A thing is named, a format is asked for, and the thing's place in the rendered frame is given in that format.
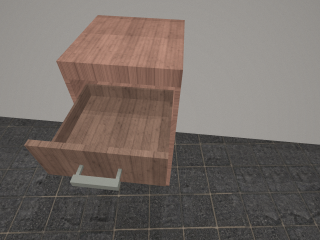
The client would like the handle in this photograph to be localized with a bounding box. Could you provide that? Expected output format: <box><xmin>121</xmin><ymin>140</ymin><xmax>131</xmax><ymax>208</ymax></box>
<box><xmin>70</xmin><ymin>165</ymin><xmax>122</xmax><ymax>191</ymax></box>

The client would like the cabinet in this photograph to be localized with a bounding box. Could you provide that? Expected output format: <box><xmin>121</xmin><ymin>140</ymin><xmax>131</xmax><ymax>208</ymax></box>
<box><xmin>56</xmin><ymin>15</ymin><xmax>185</xmax><ymax>186</ymax></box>

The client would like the drawer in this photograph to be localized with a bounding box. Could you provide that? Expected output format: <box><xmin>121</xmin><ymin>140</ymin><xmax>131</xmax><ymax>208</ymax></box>
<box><xmin>24</xmin><ymin>83</ymin><xmax>174</xmax><ymax>186</ymax></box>

